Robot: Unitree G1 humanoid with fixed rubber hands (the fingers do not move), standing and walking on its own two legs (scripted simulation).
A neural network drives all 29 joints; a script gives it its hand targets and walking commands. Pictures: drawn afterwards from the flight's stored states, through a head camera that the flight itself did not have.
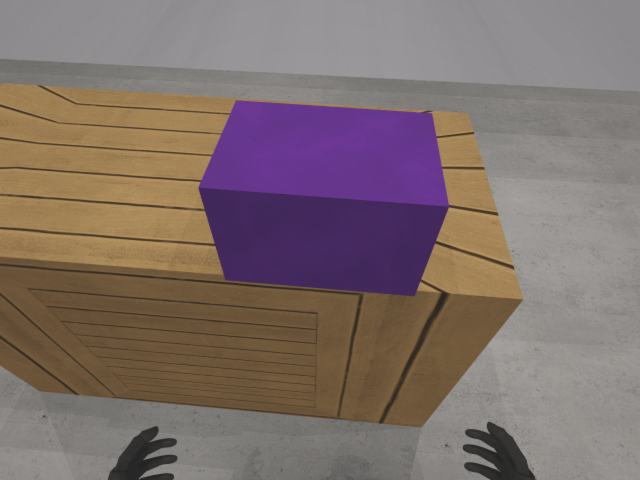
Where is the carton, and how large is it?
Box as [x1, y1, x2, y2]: [198, 100, 448, 295]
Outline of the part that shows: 236,100 198,187 225,279 414,295 448,207 431,113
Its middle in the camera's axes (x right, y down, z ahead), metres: +0.01 -0.06 +0.60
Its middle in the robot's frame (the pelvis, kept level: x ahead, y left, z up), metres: +0.50 +0.03 +0.05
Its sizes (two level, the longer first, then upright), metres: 0.301 0.201 0.198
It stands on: a pedestal, 0.73 m high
